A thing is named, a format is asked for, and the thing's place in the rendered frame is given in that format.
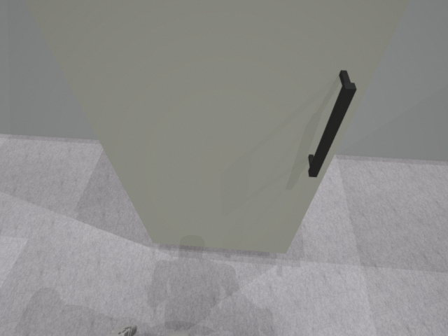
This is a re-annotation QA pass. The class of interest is fridge door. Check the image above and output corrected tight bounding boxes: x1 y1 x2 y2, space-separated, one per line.
24 0 410 253

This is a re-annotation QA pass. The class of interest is handle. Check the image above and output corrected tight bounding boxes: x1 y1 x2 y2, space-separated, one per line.
308 70 357 177

